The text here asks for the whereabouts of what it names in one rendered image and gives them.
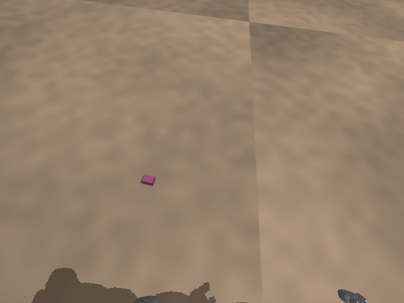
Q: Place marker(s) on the small box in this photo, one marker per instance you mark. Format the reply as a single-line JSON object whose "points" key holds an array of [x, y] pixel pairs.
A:
{"points": [[148, 180]]}

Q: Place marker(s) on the right robot hand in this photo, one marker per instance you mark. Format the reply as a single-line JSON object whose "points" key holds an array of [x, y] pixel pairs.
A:
{"points": [[350, 297]]}

